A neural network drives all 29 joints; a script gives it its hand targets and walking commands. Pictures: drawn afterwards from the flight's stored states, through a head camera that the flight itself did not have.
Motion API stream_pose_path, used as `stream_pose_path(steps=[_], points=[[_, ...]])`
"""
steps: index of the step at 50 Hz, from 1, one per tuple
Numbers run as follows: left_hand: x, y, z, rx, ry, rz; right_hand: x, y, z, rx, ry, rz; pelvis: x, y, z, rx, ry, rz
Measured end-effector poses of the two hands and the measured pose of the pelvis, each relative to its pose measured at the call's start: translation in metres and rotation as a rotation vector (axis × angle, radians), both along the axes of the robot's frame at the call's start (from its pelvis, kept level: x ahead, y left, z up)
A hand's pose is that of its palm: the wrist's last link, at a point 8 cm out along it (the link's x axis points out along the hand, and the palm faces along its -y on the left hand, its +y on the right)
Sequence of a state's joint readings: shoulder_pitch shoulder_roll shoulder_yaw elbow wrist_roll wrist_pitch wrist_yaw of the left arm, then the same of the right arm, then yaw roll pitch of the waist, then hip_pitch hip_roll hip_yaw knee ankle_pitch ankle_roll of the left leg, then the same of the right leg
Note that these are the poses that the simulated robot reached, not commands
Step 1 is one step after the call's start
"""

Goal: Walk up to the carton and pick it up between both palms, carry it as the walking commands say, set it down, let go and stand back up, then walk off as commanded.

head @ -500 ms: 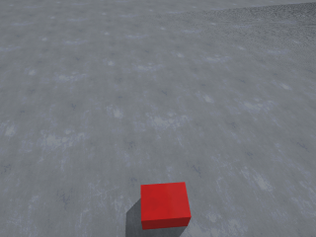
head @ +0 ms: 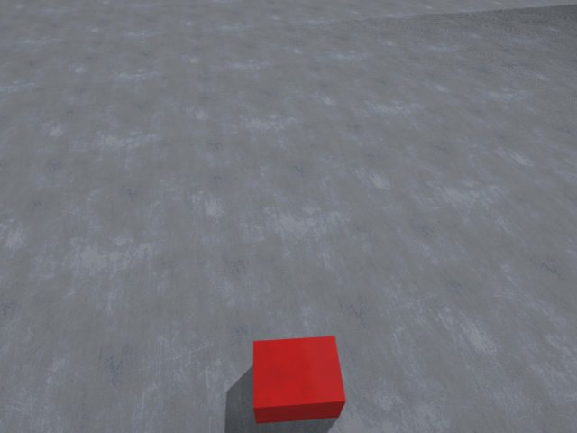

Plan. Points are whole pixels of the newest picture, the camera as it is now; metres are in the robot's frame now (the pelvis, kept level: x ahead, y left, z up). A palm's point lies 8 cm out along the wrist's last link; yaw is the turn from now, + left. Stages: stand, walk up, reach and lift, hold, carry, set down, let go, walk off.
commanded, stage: walk up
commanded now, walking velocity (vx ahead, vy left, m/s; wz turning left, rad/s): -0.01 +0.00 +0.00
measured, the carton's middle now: (296, 379) +0.44 -0.02 -0.69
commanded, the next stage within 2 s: stand in 0.32 s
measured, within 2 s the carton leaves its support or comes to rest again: neither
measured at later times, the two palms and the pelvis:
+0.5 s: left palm out of the picture -0.03 +0.21 -0.15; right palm out of the picture +0.01 -0.21 -0.15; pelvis +0.02 +0.00 +0.00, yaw +0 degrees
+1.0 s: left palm out of the picture +0.16 +0.21 -0.14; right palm out of the picture +0.16 -0.22 -0.14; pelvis +0.01 +0.01 -0.02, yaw -1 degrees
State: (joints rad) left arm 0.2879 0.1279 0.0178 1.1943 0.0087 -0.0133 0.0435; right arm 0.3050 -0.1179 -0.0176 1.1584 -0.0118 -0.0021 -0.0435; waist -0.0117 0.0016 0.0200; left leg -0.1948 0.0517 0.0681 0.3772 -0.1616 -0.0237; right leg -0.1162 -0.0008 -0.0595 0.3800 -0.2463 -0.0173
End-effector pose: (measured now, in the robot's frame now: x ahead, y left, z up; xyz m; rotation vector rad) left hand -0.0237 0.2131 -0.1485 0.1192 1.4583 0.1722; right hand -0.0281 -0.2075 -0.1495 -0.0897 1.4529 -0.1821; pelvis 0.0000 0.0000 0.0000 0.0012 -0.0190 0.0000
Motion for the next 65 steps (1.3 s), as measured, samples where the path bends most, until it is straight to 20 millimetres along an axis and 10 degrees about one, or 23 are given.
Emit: stream_pose_path(steps=[33,35,40,43,53,65], points=[[-0.008,-0.004,0.000,0.008,0.045,0.028,0.048,-0.008,-0.001,-0.007,-0.055,0.047,0.020,-0.004,-0.002,0.002,0.017,-0.002],[0.013,-0.001,-0.003,0.010,-0.007,0.035,0.067,-0.013,-0.001,-0.013,-0.113,0.001,0.020,-0.004,-0.008,0.008,0.088,-0.002],[0.152,0.012,0.000,0.021,-0.200,-0.008,0.167,-0.030,0.003,-0.070,-0.174,0.096,0.004,-0.001,-0.026,0.014,0.168,-0.001],[0.197,0.012,0.011,-0.002,-0.176,-0.021,0.204,-0.032,0.014,-0.083,-0.140,0.106,0.002,0.002,-0.028,0.013,0.215,-0.006],[0.171,-0.011,0.000,-0.046,-0.081,-0.029,0.178,-0.007,0.001,0.003,-0.081,0.094,0.009,0.013,-0.027,0.014,0.293,-0.036],[0.189,-0.002,-0.028,-0.026,-0.284,-0.071,0.193,-0.025,-0.020,-0.005,-0.292,0.110,-0.042,0.016,-0.067,0.012,0.340,-0.044]])
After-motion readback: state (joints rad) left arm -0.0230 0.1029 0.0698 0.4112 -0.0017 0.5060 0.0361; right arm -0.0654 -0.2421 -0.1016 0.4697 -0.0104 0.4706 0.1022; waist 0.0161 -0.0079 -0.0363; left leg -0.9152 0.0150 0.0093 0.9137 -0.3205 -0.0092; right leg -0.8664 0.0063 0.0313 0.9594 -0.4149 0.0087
